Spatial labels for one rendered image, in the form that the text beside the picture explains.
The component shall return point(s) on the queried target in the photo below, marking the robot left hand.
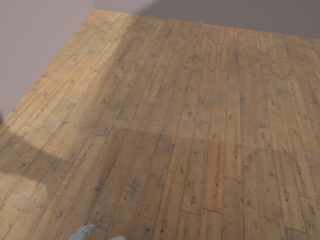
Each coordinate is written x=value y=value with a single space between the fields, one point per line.
x=82 y=233

